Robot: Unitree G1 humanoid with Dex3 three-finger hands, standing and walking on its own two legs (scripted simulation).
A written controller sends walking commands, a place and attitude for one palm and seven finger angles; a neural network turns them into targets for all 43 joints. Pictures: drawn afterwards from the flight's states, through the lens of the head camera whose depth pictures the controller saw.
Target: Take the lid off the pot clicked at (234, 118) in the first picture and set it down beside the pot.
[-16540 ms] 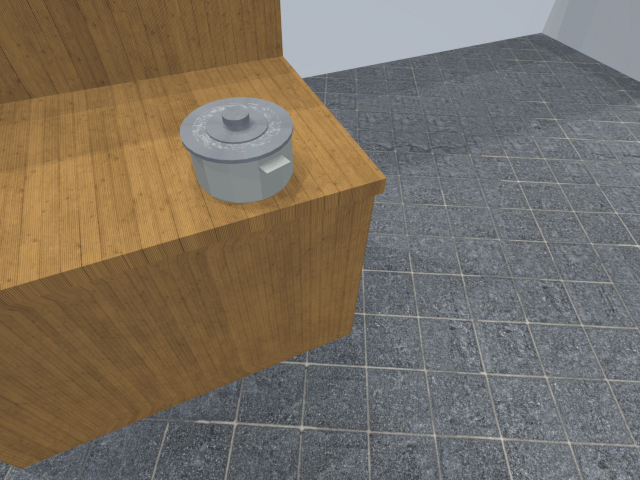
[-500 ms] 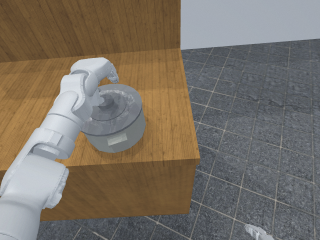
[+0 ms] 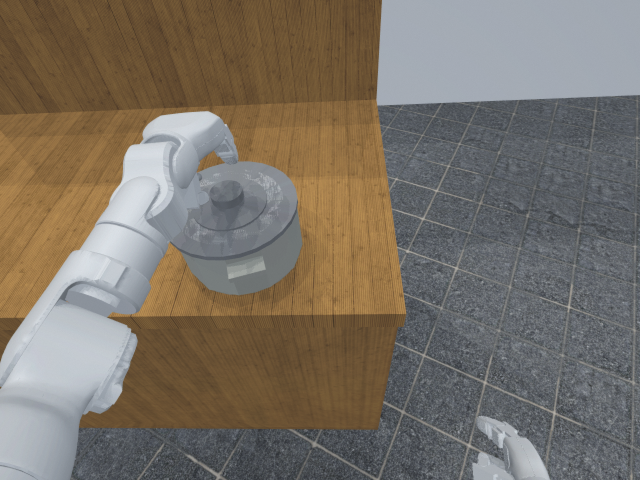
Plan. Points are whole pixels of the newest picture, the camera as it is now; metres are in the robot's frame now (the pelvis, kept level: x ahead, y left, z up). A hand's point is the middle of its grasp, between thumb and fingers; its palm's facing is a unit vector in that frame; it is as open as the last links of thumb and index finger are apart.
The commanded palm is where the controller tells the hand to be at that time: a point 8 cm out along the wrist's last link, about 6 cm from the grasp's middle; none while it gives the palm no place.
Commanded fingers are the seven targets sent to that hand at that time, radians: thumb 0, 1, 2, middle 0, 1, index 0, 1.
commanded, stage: move the open hand above the knob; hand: left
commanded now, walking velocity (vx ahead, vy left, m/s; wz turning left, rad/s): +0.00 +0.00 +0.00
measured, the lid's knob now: (226, 194) +0.49 +0.15 +0.09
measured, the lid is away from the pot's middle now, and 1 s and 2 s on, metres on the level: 0.00 0.00 0.00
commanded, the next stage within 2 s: lower the open fingers around the knob in 0.32 s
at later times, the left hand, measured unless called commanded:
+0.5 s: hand (205, 175) +0.45 +0.16 +0.16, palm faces -0.27 -0.05 -0.96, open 9.9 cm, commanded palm +0.43 +0.16 +0.22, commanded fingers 0.00 -0.30 1.48 -0.86 -0.08 -0.86 -0.08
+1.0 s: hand (219, 195) +0.45 +0.15 +0.12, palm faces -0.33 -0.02 -0.94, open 9.9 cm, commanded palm +0.45 +0.15 +0.18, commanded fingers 0.00 -0.30 1.48 -0.86 -0.08 -0.86 -0.08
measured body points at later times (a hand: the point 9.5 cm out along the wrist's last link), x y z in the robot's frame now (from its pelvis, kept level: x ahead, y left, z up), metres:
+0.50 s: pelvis +0.00 +0.01 +0.00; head +0.02 -0.03 +0.45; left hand +0.46 +0.16 +0.21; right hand +0.11 -0.25 -0.13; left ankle +0.05 +0.09 -0.74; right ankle -0.04 -0.10 -0.74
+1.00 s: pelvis +0.00 +0.02 +0.00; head +0.03 -0.01 +0.45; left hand +0.46 +0.15 +0.18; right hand +0.13 -0.23 -0.13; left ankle +0.05 +0.09 -0.74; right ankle -0.04 -0.10 -0.74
